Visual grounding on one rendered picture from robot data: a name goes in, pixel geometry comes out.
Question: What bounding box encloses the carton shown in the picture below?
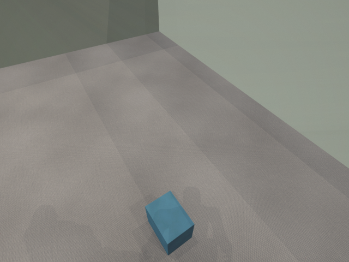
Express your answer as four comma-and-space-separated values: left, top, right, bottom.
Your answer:
145, 191, 195, 255

